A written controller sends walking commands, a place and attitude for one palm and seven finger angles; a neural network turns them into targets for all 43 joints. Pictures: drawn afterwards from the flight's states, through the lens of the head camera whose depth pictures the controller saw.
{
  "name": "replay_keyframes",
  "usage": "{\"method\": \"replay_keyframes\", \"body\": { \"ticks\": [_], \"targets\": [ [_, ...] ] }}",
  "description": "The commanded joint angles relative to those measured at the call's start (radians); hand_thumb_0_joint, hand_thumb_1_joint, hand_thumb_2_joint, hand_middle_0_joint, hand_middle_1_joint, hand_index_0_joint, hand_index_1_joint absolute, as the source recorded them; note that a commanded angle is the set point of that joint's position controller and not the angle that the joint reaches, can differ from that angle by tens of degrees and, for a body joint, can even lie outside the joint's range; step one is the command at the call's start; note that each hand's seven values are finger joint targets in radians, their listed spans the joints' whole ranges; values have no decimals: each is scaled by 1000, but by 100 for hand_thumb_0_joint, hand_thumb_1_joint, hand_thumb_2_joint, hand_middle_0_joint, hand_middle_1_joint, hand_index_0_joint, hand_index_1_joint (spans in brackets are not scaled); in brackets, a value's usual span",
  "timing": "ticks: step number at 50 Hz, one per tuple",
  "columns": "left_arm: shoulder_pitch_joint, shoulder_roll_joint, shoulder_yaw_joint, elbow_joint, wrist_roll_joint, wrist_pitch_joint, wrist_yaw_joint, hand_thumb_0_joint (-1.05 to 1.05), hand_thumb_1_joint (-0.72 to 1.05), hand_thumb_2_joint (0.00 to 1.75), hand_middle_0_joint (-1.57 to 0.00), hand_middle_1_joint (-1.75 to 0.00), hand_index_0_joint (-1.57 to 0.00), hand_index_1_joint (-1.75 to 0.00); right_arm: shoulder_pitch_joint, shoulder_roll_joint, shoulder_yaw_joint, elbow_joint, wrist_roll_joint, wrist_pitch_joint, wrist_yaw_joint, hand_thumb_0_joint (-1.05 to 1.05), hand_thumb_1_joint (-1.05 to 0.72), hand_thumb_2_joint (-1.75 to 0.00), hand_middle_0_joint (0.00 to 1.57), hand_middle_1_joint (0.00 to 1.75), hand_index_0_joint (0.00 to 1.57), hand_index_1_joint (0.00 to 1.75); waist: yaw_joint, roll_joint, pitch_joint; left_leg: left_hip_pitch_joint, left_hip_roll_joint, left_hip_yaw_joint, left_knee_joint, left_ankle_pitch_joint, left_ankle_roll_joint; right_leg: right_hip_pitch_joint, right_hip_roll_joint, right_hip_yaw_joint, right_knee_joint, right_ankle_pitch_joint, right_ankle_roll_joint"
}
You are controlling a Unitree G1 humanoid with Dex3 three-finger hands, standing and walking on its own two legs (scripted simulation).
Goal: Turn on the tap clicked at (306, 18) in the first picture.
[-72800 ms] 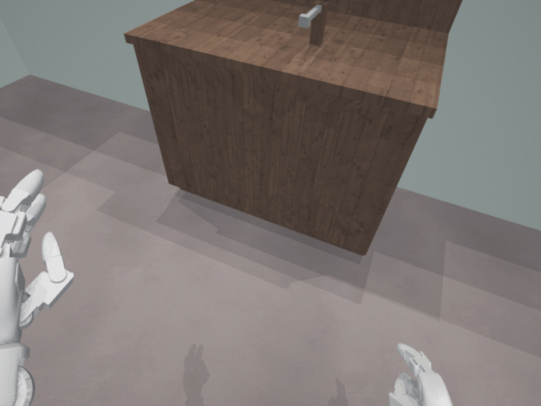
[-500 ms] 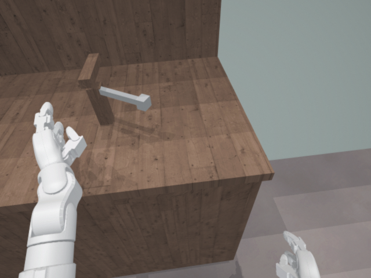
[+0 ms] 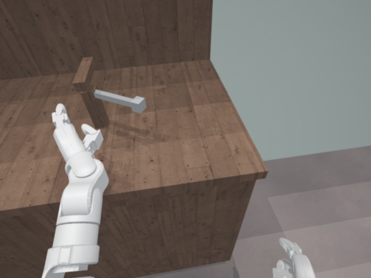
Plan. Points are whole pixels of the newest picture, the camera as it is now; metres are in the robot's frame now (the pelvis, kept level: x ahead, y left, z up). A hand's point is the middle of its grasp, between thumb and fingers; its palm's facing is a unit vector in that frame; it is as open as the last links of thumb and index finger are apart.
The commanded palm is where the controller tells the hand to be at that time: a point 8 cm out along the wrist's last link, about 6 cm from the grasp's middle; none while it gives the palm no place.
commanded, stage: push the lever round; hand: left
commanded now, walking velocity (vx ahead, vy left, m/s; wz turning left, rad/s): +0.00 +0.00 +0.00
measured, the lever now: (138, 104) +0.47 +0.16 +0.15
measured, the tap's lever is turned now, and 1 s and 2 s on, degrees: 57 57 61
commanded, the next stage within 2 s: lift the hand up off the lever in 1.34 s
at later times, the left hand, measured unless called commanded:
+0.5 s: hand (117, 126) +0.39 +0.19 +0.15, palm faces +0.72 -0.69 -0.05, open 7.8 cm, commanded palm +0.34 +0.21 +0.15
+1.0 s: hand (130, 115) +0.42 +0.17 +0.15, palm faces +0.77 -0.63 -0.07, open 7.8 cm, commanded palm +0.37 +0.19 +0.15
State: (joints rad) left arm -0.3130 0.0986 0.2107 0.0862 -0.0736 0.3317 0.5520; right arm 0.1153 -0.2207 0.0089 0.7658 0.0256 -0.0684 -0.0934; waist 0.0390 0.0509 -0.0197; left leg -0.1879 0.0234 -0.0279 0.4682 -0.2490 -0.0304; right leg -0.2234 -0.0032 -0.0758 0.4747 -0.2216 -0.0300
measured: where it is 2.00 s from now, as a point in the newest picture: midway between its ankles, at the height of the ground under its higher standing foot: outside the picture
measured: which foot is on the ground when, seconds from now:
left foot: down 0.00-1.00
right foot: down 0.00-1.00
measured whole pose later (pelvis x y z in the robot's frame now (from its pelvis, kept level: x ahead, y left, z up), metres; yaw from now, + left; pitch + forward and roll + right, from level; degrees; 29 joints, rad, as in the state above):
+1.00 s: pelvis +0.01 -0.01 +0.00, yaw -1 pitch +2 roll +0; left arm -0.62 -0.03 0.24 0.40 0.03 0.32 0.85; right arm 0.12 -0.20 -0.04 0.80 -0.04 0.00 -0.01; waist 0.03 0.04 -0.06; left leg -0.25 0.04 -0.02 0.48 -0.27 -0.05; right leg -0.30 0.01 -0.07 0.51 -0.25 -0.05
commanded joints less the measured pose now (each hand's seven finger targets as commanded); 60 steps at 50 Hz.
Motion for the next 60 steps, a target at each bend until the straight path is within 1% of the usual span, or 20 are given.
{"method": "replay_keyframes", "body": {
  "ticks": [1,5,6,10,13,17,20,23,25,28,30,36,40,44,45,48,50,51,57,60],
  "targets": [
    [-376,127,3,-226,32,-60,36,0,90,90,-15,-15,-15,-15,-167,-101,-35,-159,-11,-48,1,0,-90,-90,20,30,20,30,6,-39,-243,21,-40,32,-48,175,30,110,-9,31,-80,101,13],
    [-409,159,45,-185,45,-65,68,0,90,90,-15,-15,-15,-15,-162,-103,-40,-143,-16,-40,6,0,-90,-90,20,30,20,30,6,-75,-225,9,-34,32,-52,160,29,105,-7,29,-89,80,13],
    [-441,107,-13,-205,50,-70,70,0,90,90,-15,-15,-15,-15,-168,-97,-38,-152,-18,-41,9,0,-90,-90,20,30,20,30,-4,-64,-230,18,-34,35,-49,173,29,100,-9,27,-82,95,13],
    [-458,106,0,-180,62,-71,96,0,90,90,-15,-15,-15,-15,-161,-97,-47,-139,-25,-40,16,0,-90,-90,20,30,20,30,3,-44,-249,29,-31,32,-49,202,19,104,-6,21,-72,116,8],
    [-502,28,-75,-149,69,-63,110,0,90,90,-15,-15,-15,-15,-159,-90,-46,-133,-28,-40,24,0,-90,-90,20,30,20,30,-11,-40,-235,32,-32,32,-45,202,15,84,-7,15,-72,119,6],
    [-511,51,-26,-101,67,-45,140,0,90,90,-15,-15,-15,-15,-159,-93,-50,-130,-30,-31,27,0,-90,-90,20,30,20,30,-1,-106,-255,23,-33,36,-47,210,20,108,-9,16,-79,127,10],
    [-497,60,2,-90,71,-40,163,0,90,90,-15,-15,-15,-15,-159,-89,-55,-125,-36,-19,36,0,-90,-90,20,30,20,30,15,-82,-271,22,-29,36,-45,247,8,121,-7,10,-67,153,6],
    [-587,15,-47,-63,88,-43,185,0,90,90,-15,-15,-15,-15,-163,-84,-51,-120,-40,-17,46,0,-90,-90,20,30,20,30,-3,-86,-255,12,-28,44,-39,209,14,91,-12,15,-76,121,9],
    [-605,55,-7,-69,100,-54,203,0,90,90,-15,-15,-15,-15,-164,-85,-58,-112,-44,-15,48,0,-90,-90,20,30,20,30,5,-56,-272,18,-25,41,-40,215,8,91,-9,13,-69,118,5],
    [-674,-8,-66,-45,115,-61,225,0,90,90,-15,-15,-15,-15,-154,-80,-58,-106,-52,-16,58,0,-90,-90,20,30,20,30,-12,-69,-286,21,-25,47,-22,234,10,77,-10,12,-60,142,4],
    [-666,23,-27,-25,115,-65,234,0,90,90,-15,-15,-15,-15,-146,-86,-65,-101,-53,-13,59,0,-90,-90,20,30,20,30,-5,-67,-307,22,-22,41,-23,243,7,84,-7,10,-53,145,4],
    [-677,-38,-55,56,113,-51,258,0,90,90,-15,-15,-15,-15,-134,-83,-67,-99,-56,-2,71,0,-90,-90,20,30,20,30,-8,-82,-316,16,-24,49,-13,288,5,87,-9,3,-39,198,4],
    [-689,18,8,99,114,-45,276,0,90,90,-15,-15,-15,-15,-130,-87,-71,-93,-57,12,73,0,-90,-90,20,30,20,30,1,-109,-324,-6,-25,51,-10,286,9,102,-11,6,-41,212,7],
    [-758,14,0,87,136,-59,294,0,90,90,-15,-15,-15,-15,-120,-82,-71,-99,-62,17,78,0,-90,-90,20,30,20,30,-5,-107,-345,-12,-24,65,5,306,16,111,-18,16,-29,269,11],
    [-754,69,47,69,141,-71,296,0,90,90,-15,-15,-15,-15,-115,-87,-76,-96,-64,21,75,0,-90,-90,20,30,20,30,3,-105,-373,-7,-22,60,2,319,15,125,-14,13,-22,273,8],
    [-771,-3,-18,74,154,-77,300,0,90,90,-15,-15,-15,-15,-109,-79,-74,-99,-69,21,83,0,-90,-90,20,30,20,30,-13,-102,-378,-7,-23,69,19,331,16,114,-16,12,-7,307,11],
    [-748,38,20,118,154,-73,294,0,90,90,-15,-15,-15,-15,-102,-89,-79,-91,-65,24,80,0,-90,-90,20,30,20,30,-14,-116,-353,-23,-21,64,12,297,19,106,-14,13,-19,264,12],
    [-767,-1,-17,121,151,-74,291,0,90,90,-15,-15,-15,-15,-105,-85,-74,-95,-62,22,80,0,-90,-90,20,30,20,30,-21,-108,-343,-24,-24,67,10,281,22,96,-16,17,-22,252,13],
    [-852,17,-3,208,136,-86,287,0,90,90,-15,-15,-15,-15,-102,-87,-71,-76,-56,10,69,0,-90,-90,20,30,20,30,-39,-115,-294,-54,-31,66,-2,151,32,50,-18,35,-68,94,22],
    [-874,89,59,221,146,-105,293,0,90,90,-15,-15,-15,-15,-92,-92,-76,-64,-59,10,66,0,-90,-90,20,30,20,30,-30,-101,-321,-65,-31,63,0,144,32,59,-16,37,-62,89,21]
  ]
}}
